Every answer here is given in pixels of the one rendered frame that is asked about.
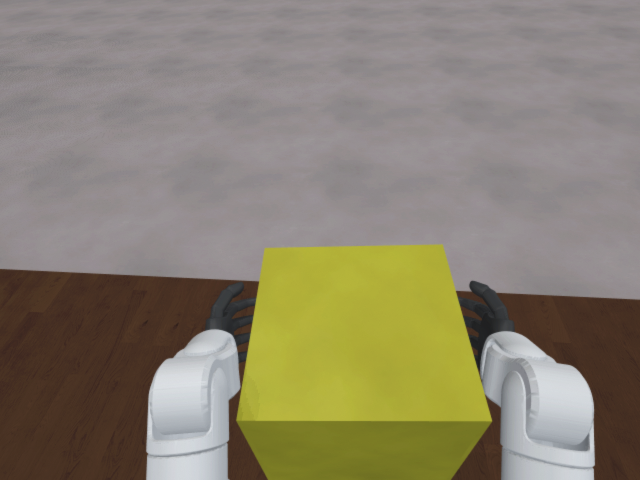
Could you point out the robot right hand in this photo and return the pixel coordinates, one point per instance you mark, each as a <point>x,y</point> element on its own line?
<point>494,316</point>

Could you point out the carton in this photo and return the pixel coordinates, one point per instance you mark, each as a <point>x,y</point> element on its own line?
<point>360,367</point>

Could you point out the right robot forearm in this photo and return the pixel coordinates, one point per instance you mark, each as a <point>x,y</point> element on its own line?
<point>547,411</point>

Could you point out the robot left hand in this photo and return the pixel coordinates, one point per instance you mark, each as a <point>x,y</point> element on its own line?
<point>222,313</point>

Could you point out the left robot forearm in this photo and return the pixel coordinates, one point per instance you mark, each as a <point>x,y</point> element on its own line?
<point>188,410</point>

